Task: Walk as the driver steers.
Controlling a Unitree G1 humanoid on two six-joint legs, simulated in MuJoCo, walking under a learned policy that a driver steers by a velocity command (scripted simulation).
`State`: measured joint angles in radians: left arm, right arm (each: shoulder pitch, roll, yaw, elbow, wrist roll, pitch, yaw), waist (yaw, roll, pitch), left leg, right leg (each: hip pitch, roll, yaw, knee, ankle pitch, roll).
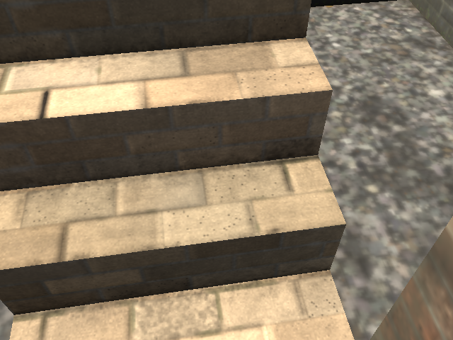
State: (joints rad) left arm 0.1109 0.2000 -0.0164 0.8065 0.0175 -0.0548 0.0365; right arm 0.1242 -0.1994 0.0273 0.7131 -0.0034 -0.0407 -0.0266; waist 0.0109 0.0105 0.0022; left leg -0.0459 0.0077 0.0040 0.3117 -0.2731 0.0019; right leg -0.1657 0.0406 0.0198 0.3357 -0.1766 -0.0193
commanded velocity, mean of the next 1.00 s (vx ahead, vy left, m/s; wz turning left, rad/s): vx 0.08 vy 0.00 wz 0.00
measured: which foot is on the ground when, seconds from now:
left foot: down 0.00-1.00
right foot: down 0.00-1.00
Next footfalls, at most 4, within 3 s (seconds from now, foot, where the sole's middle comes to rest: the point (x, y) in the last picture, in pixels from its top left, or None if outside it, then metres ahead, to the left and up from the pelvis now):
none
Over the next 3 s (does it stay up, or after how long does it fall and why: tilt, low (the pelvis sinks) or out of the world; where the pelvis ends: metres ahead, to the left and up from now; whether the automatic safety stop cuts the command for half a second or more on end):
stays up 0.00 0.02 0.00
